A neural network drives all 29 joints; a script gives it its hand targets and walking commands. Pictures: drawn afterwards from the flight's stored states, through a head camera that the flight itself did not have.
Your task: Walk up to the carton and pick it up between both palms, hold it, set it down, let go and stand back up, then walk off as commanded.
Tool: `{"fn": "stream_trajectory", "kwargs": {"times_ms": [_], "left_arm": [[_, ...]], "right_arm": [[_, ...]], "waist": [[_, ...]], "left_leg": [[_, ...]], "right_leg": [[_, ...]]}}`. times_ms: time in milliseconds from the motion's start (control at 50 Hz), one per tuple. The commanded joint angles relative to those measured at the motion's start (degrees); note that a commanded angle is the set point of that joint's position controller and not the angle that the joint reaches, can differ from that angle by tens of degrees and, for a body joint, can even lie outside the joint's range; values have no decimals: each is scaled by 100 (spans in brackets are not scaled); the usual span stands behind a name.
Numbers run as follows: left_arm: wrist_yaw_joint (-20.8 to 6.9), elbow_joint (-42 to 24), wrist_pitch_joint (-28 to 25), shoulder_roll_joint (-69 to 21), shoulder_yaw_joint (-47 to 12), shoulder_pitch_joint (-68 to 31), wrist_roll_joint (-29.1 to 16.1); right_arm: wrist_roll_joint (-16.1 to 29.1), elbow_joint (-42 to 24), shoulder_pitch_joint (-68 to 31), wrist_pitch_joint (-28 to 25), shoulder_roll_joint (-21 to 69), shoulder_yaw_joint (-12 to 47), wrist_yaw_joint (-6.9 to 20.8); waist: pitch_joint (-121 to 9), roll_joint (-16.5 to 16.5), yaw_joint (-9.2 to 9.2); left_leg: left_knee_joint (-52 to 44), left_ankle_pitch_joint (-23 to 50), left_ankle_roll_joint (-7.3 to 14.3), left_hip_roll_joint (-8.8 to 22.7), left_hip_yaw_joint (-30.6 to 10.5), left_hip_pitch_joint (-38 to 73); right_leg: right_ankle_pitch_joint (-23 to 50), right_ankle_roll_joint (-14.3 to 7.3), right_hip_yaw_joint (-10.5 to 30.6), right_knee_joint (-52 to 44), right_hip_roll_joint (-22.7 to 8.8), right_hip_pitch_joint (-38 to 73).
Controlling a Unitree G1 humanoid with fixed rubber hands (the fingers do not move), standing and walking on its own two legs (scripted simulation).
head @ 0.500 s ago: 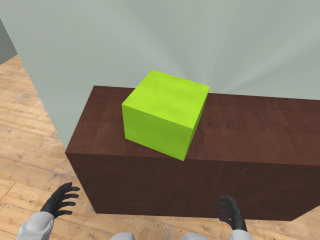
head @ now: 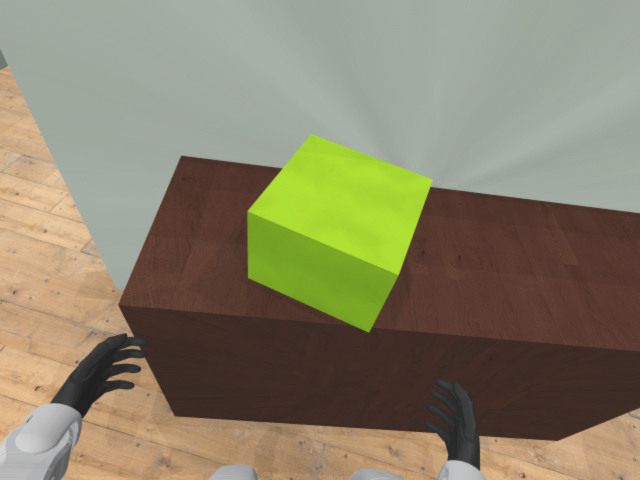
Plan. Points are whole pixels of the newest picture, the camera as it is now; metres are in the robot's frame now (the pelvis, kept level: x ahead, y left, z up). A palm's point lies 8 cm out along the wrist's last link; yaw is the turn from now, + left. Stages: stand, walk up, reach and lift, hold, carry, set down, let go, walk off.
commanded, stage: reach and lift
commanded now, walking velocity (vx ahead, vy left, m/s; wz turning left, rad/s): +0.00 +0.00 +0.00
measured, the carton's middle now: (339, 229) +0.51 -0.04 -0.04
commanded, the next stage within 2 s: none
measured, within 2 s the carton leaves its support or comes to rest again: neither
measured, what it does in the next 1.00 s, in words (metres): stands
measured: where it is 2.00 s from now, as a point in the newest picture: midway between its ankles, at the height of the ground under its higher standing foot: outside the picture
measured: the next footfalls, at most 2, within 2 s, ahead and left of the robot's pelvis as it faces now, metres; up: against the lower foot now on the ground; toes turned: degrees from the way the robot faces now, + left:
none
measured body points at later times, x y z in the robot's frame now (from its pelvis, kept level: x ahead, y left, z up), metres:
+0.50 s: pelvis +0.01 +0.01 +0.00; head +0.03 +0.07 +0.45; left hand +0.23 +0.29 -0.02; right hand +0.19 -0.16 -0.01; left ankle +0.03 +0.10 -0.71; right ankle +0.04 -0.12 -0.71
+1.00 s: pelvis +0.03 +0.01 +0.00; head +0.06 +0.06 +0.45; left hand +0.30 +0.28 +0.00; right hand +0.24 -0.16 +0.00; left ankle +0.03 +0.10 -0.71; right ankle +0.04 -0.12 -0.71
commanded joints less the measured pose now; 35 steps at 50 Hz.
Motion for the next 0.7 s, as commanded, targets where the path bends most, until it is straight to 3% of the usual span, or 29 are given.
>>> {"fn": "stream_trajectory", "kwargs": {"times_ms": [0,160,240,420,560,680], "left_arm": [[-110,-2033,-569,1587,568,22,-1051],[-108,-2326,-760,1531,470,-46,-1047],[-134,-2494,-838,1528,519,158,-1016],[-26,-2559,-840,1667,284,-773,-1323],[132,-2528,-837,1741,72,-1560,-1533],[286,-2589,-839,1774,-107,-1868,-1771]], "right_arm": [[449,-1994,511,-869,-24,810,-257],[559,-2034,484,-1111,76,816,-341],[640,-2117,795,-1200,221,1008,-408],[686,-2289,-291,-945,36,761,-464],[626,-2392,-1233,-547,-129,490,-440],[521,-2550,-1829,-301,-147,262,-403]], "waist": [[-1128,1197,9],[-877,1369,-19],[-799,1368,73],[-880,1479,-22],[-1022,1652,-238],[-1341,1608,-430]], "left_leg": [[-1350,1661,-213,327,156,208],[-1453,1372,-244,424,14,73],[-1467,1347,-232,451,-44,115],[-1675,443,-151,522,-140,-510],[-1857,-236,-22,609,-206,-1167],[-1822,-56,-88,528,-208,-1081]], "right_leg": [[936,-69,1058,-1329,-276,665],[565,-142,960,-1310,-170,679],[616,-149,1000,-1313,-163,771],[274,-200,1015,-1185,-114,1014],[144,-218,993,-956,-27,1327],[105,-278,1043,-972,-97,1046]]}}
